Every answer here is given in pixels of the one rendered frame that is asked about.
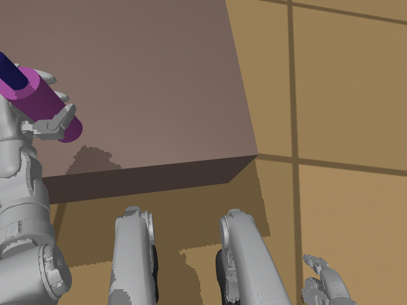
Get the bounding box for left robot hand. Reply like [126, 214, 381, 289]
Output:
[0, 64, 76, 145]

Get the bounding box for bottle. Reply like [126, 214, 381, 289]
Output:
[0, 52, 83, 143]

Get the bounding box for left robot arm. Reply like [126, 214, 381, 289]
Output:
[0, 139, 72, 305]

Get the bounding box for right robot foot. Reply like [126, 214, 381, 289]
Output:
[216, 249, 240, 305]

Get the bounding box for right robot hand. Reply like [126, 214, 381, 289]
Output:
[301, 254, 351, 305]

